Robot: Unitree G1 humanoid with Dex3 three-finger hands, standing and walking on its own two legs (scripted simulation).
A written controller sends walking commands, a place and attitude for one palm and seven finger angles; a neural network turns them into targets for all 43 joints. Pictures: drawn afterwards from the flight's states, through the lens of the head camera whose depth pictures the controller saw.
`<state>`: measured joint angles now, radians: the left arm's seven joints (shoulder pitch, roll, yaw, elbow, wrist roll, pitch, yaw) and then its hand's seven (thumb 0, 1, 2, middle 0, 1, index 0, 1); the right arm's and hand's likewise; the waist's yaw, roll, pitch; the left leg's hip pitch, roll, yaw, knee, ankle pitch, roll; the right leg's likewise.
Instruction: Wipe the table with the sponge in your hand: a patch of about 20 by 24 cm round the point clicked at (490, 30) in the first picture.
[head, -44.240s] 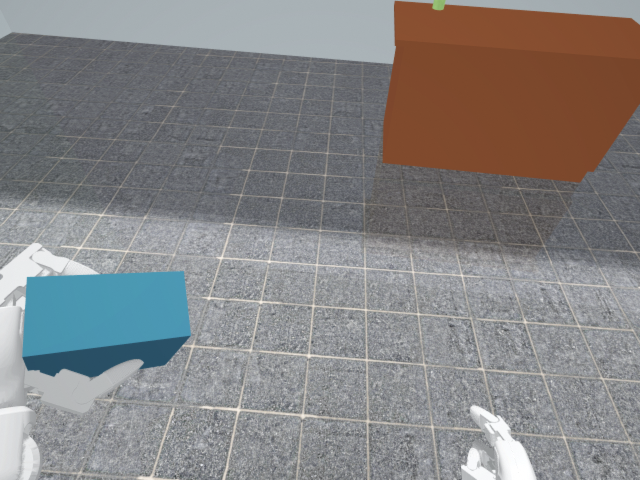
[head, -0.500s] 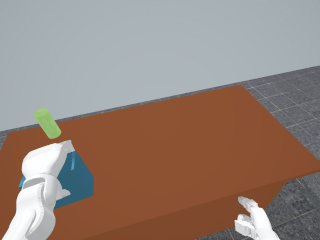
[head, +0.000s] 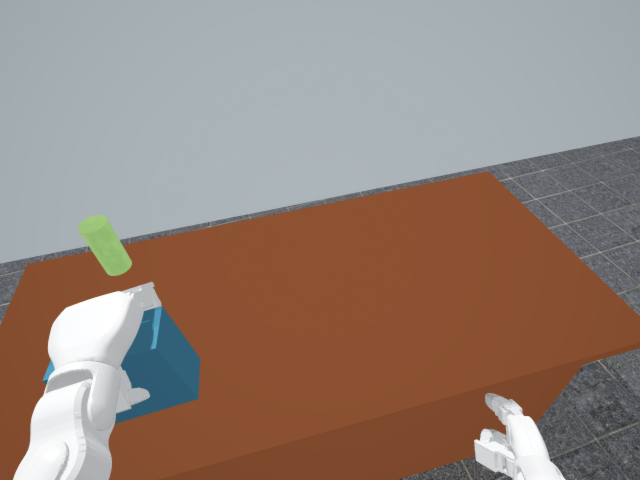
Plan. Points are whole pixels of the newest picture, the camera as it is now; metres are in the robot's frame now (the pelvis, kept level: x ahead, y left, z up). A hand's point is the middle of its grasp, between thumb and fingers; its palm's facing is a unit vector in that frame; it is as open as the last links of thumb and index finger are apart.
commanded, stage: bring the sponge back beside the body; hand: left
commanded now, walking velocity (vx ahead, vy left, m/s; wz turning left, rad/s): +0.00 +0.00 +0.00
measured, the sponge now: (139, 376) +0.21 +0.28 +0.03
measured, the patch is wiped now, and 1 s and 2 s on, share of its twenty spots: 1.00 1.00 1.00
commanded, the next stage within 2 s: step back with the hand held close in 1.04 s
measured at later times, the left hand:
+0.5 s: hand (118, 360) +0.19 +0.26 +0.10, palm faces +0.05 -0.12 -0.99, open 10.4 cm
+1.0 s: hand (103, 355) +0.19 +0.27 +0.12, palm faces +0.10 -0.10 -0.99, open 10.4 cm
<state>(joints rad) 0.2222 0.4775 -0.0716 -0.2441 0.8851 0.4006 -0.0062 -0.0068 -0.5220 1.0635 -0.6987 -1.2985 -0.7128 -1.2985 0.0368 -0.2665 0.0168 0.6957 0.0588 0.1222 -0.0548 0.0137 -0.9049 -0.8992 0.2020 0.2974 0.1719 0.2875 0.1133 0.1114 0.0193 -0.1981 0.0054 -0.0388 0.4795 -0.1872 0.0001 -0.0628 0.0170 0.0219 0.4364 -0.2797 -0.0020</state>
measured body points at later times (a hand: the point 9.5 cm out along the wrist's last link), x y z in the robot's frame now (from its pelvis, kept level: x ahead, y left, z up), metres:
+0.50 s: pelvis -0.01 -0.01 +0.00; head -0.03 -0.05 +0.45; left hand +0.18 +0.27 +0.16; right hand +0.23 -0.21 -0.09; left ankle +0.05 +0.12 -0.74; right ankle -0.02 -0.13 -0.74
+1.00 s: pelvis +0.00 +0.00 +0.00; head -0.03 -0.04 +0.45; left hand +0.18 +0.28 +0.17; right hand +0.23 -0.21 -0.09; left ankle +0.05 +0.12 -0.74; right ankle -0.02 -0.13 -0.74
